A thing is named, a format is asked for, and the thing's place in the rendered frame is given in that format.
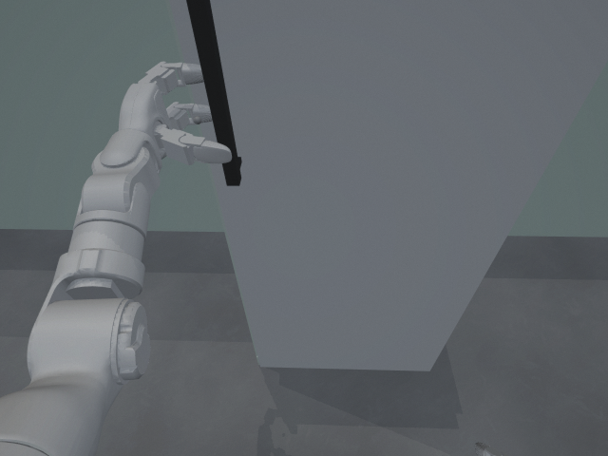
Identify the handle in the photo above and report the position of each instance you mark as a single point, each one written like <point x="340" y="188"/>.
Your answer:
<point x="207" y="45"/>

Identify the fridge door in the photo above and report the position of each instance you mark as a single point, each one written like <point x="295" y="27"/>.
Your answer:
<point x="387" y="147"/>

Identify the robot left upper arm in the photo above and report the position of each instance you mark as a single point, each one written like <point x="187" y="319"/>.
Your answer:
<point x="82" y="353"/>

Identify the left robot forearm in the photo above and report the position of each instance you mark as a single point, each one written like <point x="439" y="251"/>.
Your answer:
<point x="104" y="258"/>

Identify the left robot hand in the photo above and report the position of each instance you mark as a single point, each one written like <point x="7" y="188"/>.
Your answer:
<point x="143" y="109"/>

